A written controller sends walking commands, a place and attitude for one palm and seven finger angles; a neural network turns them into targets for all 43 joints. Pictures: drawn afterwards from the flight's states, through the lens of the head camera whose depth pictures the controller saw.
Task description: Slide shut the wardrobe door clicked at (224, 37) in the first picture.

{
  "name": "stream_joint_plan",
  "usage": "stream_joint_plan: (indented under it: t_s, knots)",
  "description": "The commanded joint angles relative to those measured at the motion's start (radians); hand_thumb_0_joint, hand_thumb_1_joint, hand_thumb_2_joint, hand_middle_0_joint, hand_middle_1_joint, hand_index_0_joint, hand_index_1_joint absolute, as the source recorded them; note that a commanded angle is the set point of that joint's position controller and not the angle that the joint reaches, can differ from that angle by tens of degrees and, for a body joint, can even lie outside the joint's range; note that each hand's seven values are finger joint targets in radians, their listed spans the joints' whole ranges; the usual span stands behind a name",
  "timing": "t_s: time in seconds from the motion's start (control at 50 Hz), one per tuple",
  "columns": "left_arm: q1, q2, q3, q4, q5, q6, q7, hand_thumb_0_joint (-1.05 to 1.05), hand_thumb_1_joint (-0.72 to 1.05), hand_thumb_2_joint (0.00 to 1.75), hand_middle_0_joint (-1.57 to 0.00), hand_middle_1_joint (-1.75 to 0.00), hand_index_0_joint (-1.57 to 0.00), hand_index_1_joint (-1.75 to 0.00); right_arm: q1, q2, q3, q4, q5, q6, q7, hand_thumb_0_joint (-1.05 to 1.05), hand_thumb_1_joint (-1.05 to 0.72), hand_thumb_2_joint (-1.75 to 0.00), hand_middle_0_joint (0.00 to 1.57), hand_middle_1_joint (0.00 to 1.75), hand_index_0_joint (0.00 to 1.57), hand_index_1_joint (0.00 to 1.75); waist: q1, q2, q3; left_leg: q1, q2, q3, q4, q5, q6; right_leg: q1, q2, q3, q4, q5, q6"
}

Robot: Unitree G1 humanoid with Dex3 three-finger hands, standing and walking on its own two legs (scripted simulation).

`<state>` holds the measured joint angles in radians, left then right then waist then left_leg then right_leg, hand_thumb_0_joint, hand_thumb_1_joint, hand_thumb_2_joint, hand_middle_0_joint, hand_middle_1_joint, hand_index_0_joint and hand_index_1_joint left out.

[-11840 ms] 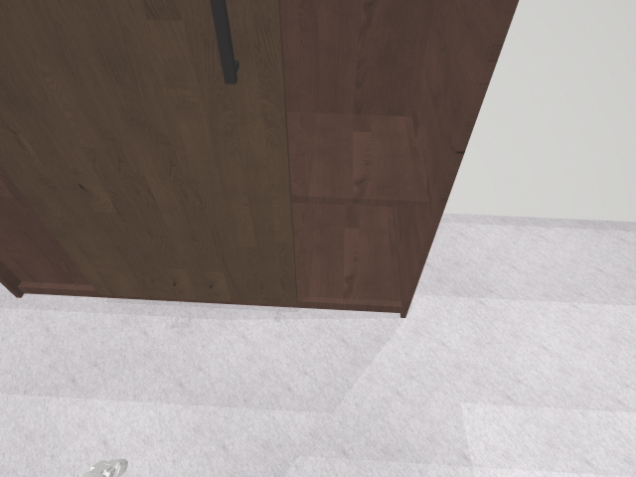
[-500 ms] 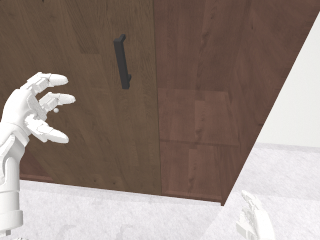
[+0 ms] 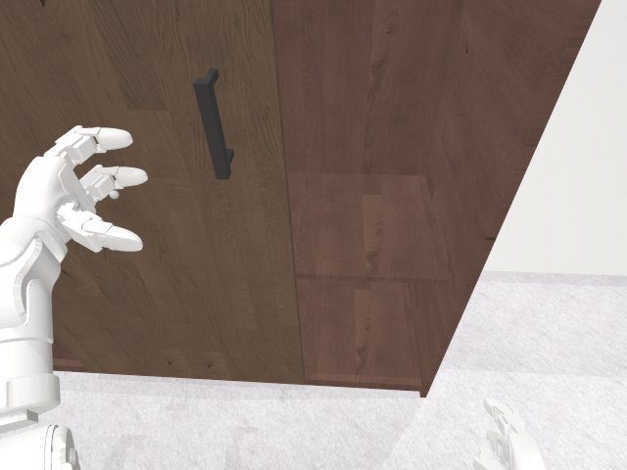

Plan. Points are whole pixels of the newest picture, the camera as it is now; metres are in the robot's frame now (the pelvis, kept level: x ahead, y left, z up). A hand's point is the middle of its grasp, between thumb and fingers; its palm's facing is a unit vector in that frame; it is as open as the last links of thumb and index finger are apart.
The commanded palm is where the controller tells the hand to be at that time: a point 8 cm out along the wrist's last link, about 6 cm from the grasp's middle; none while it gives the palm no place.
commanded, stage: move the hooked fingers beside the handle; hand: left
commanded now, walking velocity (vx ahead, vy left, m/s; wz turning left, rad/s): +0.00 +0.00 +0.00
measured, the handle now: (217, 125) +0.52 +0.19 +0.21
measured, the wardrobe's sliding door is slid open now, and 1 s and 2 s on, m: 0.38 0.38 0.38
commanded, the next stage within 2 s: feel for the door with the fingertips in 1.66 s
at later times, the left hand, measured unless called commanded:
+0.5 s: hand (144, 160) +0.41 +0.25 +0.22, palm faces +0.07 -1.00 -0.01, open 14.0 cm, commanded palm +0.39 +0.30 +0.22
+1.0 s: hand (164, 138) +0.47 +0.25 +0.22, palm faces +0.07 -1.00 +0.00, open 14.0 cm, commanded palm +0.44 +0.30 +0.21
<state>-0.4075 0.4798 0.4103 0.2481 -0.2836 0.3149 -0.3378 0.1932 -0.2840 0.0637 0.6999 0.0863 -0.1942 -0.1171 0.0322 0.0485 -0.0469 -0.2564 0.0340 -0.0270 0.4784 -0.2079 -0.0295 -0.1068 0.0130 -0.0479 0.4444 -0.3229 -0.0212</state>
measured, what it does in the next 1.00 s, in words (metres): stands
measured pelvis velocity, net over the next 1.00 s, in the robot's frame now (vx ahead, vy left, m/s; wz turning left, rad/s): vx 0.00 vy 0.01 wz -0.04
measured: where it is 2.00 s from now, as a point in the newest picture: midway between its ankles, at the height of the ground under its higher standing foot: outside the picture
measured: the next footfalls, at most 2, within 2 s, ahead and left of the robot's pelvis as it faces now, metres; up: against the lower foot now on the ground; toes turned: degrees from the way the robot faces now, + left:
none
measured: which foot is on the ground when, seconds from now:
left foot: down 0.00-1.00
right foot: down 0.00-1.00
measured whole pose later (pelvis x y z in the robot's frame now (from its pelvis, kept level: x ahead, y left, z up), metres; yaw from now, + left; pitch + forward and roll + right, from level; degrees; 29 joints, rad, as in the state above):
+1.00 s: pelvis +0.00 +0.01 +0.00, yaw -2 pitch +5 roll -1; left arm -0.87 0.60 0.41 0.91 -0.14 0.11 -0.29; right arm 0.34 -0.29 0.02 0.72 0.06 -0.12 -0.09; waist -0.09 0.02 -0.06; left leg -0.39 0.05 0.00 0.52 -0.22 -0.02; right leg -0.24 0.02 -0.01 0.45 -0.31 -0.01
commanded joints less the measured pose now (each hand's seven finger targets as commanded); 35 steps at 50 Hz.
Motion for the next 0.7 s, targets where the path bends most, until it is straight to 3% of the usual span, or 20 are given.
stream_joint_plan:
  t_s: [0.0, 0.06, 0.1, 0.14, 0.18, 0.26, 0.3, 0.4, 0.46, 0.48, 0.54, 0.68]
  knots:
    - [-0.444, 0.279, 0.057, -0.13, -0.009, -0.062, 0.008, 0.0, -0.5, 0.3, -0.3, -1.2, -0.3, -1.2, -0.118, -0.123, -0.053, -0.147, 0.006, -0.057, -0.013, 0.0, -0.9, -0.9, 0.2, 0.3, 0.2, 0.3, -0.015, -0.011, -0.191, 0.2, -0.058, 0.027, -0.009, 0.215, 0.062, -0.113, 0.028, 0.008, -0.071, 0.373, 0.019]
    - [-0.497, 0.302, 0.058, -0.125, 0.005, -0.076, 0.019, 0.0, -0.5, 0.3, -0.3, -1.2, -0.3, -1.2, -0.109, -0.123, -0.054, -0.148, 0.004, -0.053, -0.011, 0.0, -0.9, -0.9, 0.2, 0.3, 0.2, 0.3, -0.017, 0.032, -0.222, 0.206, -0.058, 0.026, -0.01, 0.211, 0.06, -0.108, 0.026, 0.013, -0.075, 0.353, 0.014]
    - [-0.54, 0.27, 0.027, -0.129, 0.007, -0.095, 0.023, 0.0, -0.5, 0.3, -0.3, -1.2, -0.3, -1.2, -0.102, -0.122, -0.055, -0.148, 0.003, -0.054, -0.01, 0.0, -0.9, -0.9, 0.2, 0.3, 0.2, 0.3, -0.026, 0.028, -0.235, 0.226, -0.056, 0.021, -0.009, 0.23, 0.06, -0.11, 0.031, 0.01, -0.071, 0.369, 0.012]
    - [-0.527, 0.305, 0.057, -0.061, 0.012, -0.099, 0.028, 0.0, -0.5, 0.3, -0.3, -1.2, -0.3, -1.2, -0.087, -0.129, -0.057, -0.134, 0.001, -0.051, -0.011, 0.0, -0.9, -0.9, 0.2, 0.3, 0.2, 0.3, -0.022, 0.002, -0.225, 0.206, -0.055, 0.028, -0.003, 0.218, 0.062, -0.113, 0.033, 0.012, -0.073, 0.361, 0.014]
    - [-0.598, 0.263, 0.006, -0.029, 0.016, -0.108, 0.03, 0.0, -0.5, 0.3, -0.3, -1.2, -0.3, -1.2, -0.078, -0.126, -0.057, -0.129, 0.004, -0.048, -0.013, 0.0, -0.9, -0.9, 0.2, 0.3, 0.2, 0.3, -0.042, -0.001, -0.202, 0.2, -0.053, 0.024, -0.012, 0.194, 0.06, -0.136, 0.031, 0.01, -0.079, 0.334, 0.014]
    - [-0.638, 0.342, 0.06, 0.054, 0.037, -0.12, 0.044, 0.0, -0.5, 0.3, -0.3, -1.2, -0.3, -1.2, -0.049, -0.136, -0.062, -0.118, -0.003, -0.037, -0.01, 0.0, -0.9, -0.9, 0.2, 0.3, 0.2, 0.3, -0.037, -0.002, -0.234, 0.181, -0.051, 0.025, -0.012, 0.192, 0.061, -0.123, 0.027, 0.018, -0.08, 0.329, 0.014]
    - [-0.662, 0.341, 0.055, 0.093, 0.043, -0.128, 0.044, 0.0, -0.5, 0.3, -0.3, -1.2, -0.3, -1.2, -0.033, -0.136, -0.065, -0.114, -0.004, -0.033, -0.01, 0.0, -0.9, -0.9, 0.2, 0.3, 0.2, 0.3, -0.044, -0.011, -0.243, 0.181, -0.05, 0.027, -0.008, 0.203, 0.063, -0.126, 0.029, 0.019, -0.077, 0.347, 0.016]
    - [-0.742, 0.326, 0.02, 0.118, 0.056, -0.174, 0.036, 0.0, -0.5, 0.3, -0.3, -1.2, -0.3, -1.2, 0.001, -0.139, -0.073, -0.115, -0.005, -0.025, -0.004, 0.0, -0.9, -0.9, 0.2, 0.3, 0.2, 0.3, -0.058, 0.035, -0.285, 0.209, -0.049, 0.024, 0.0, 0.233, 0.062, -0.127, 0.035, 0.018, -0.068, 0.374, 0.011]
    - [-0.726, 0.351, 0.042, 0.171, 0.058, -0.179, 0.029, 0.0, -0.5, 0.3, -0.3, -1.2, -0.3, -1.2, 0.026, -0.145, -0.079, -0.107, -0.005, -0.019, 0.0, 0.0, -0.9, -0.9, 0.2, 0.3, 0.2, 0.3, -0.055, 0.022, -0.285, 0.195, -0.046, 0.025, 0.004, 0.254, 0.062, -0.118, 0.037, 0.014, -0.063, 0.401, 0.01]
    - [-0.736, 0.327, 0.021, 0.175, 0.059, -0.178, 0.026, 0.0, -0.5, 0.3, -0.3, -1.2, -0.3, -1.2, 0.031, -0.145, -0.081, -0.109, -0.004, -0.017, 0.001, 0.0, -0.9, -0.9, 0.2, 0.3, 0.2, 0.3, -0.061, 0.013, -0.282, 0.196, -0.048, 0.025, 0.004, 0.249, 0.063, -0.127, 0.039, 0.013, -0.063, 0.396, 0.011]
    - [-0.754, 0.382, 0.061, 0.248, 0.069, -0.172, 0.033, 0.0, -0.5, 0.3, -0.3, -1.2, -0.3, -1.2, 0.055, -0.157, -0.086, -0.095, -0.007, -0.007, 0.001, 0.0, -0.9, -0.9, 0.2, 0.3, 0.2, 0.3, -0.062, -0.007, -0.259, 0.169, -0.047, 0.03, 0.01, 0.234, 0.066, -0.14, 0.041, 0.014, -0.065, 0.382, 0.013]
    - [-0.871, 0.331, 0.0, 0.235, 0.085, -0.219, 0.048, 0.0, -0.5, 0.3, -0.3, -1.2, -0.3, -1.2, 0.09, -0.156, -0.096, -0.09, -0.01, 0.003, 0.011, 0.0, -0.9, -0.9, 0.2, 0.3, 0.2, 0.3, -0.09, 0.05, -0.309, 0.227, -0.039, 0.016, 0.019, 0.273, 0.06, -0.165, 0.046, 0.011, -0.056, 0.389, 0.007]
